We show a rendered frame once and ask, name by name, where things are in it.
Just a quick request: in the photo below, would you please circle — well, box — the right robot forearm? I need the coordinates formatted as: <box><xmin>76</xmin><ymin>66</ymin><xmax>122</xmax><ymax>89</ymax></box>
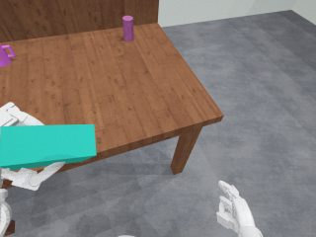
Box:
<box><xmin>237</xmin><ymin>225</ymin><xmax>263</xmax><ymax>237</ymax></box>

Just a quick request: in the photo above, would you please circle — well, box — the left robot hand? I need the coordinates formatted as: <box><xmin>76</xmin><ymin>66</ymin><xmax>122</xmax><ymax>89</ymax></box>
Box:
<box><xmin>0</xmin><ymin>102</ymin><xmax>66</xmax><ymax>191</ymax></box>

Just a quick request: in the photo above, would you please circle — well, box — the table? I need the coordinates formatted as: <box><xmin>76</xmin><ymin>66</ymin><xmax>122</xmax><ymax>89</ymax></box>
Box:
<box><xmin>0</xmin><ymin>0</ymin><xmax>224</xmax><ymax>237</ymax></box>

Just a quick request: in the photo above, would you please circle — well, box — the left robot forearm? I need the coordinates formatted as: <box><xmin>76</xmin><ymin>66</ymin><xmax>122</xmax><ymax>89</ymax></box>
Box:
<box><xmin>0</xmin><ymin>189</ymin><xmax>13</xmax><ymax>237</ymax></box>

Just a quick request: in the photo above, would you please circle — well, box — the right robot hand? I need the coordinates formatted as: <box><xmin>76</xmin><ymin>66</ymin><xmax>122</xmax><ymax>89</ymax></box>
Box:
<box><xmin>216</xmin><ymin>181</ymin><xmax>256</xmax><ymax>233</ymax></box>

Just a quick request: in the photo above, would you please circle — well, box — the sponge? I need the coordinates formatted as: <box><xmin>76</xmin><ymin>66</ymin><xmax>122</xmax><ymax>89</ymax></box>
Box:
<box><xmin>0</xmin><ymin>124</ymin><xmax>97</xmax><ymax>171</ymax></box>

